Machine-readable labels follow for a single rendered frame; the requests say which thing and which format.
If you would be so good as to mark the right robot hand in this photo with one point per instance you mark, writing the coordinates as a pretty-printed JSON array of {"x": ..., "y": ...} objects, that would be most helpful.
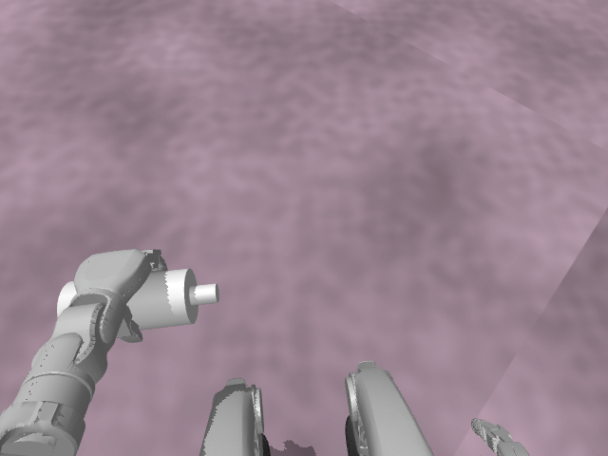
[{"x": 498, "y": 438}]

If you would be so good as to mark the bottle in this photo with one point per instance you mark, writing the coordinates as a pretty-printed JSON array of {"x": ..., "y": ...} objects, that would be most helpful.
[{"x": 166, "y": 299}]

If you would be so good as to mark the left robot hand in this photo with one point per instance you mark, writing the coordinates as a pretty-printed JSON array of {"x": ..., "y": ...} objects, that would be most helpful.
[{"x": 122, "y": 273}]

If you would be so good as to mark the left robot arm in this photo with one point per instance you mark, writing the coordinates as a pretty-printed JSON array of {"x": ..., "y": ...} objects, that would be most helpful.
[{"x": 47, "y": 416}]

